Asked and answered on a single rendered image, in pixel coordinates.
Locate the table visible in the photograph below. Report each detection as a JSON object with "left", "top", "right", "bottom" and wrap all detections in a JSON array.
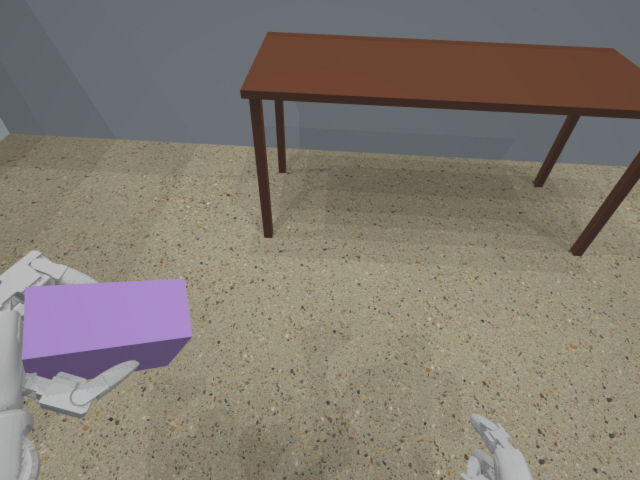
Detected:
[{"left": 240, "top": 32, "right": 640, "bottom": 256}]

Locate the sponge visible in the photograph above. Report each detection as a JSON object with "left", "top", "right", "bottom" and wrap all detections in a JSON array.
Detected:
[{"left": 22, "top": 278, "right": 193, "bottom": 380}]

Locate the left robot hand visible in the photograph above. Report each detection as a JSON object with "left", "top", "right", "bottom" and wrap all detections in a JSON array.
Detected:
[{"left": 0, "top": 250, "right": 140, "bottom": 419}]

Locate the right robot hand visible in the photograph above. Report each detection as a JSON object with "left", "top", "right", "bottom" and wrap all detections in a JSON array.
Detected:
[{"left": 460, "top": 413, "right": 533, "bottom": 480}]

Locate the robot left forearm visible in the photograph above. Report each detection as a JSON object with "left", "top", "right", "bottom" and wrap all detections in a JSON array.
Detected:
[{"left": 0, "top": 409, "right": 40, "bottom": 480}]

